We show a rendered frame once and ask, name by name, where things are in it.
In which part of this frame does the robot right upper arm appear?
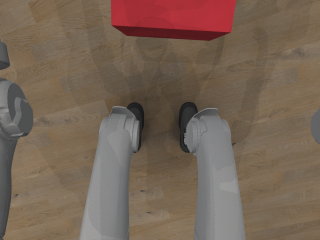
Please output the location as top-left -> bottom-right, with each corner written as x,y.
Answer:
310,107 -> 320,144

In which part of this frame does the robot left upper arm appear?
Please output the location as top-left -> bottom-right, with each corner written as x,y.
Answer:
0,77 -> 34,240

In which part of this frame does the robot left forearm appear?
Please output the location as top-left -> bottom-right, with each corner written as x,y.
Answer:
0,39 -> 10,70

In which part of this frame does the robot right foot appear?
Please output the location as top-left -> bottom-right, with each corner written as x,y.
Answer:
178,102 -> 198,153

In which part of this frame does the robot left thigh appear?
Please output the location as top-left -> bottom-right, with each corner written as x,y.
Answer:
79,113 -> 140,240

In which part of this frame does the carton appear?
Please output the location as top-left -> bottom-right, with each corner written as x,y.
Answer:
111,0 -> 236,41

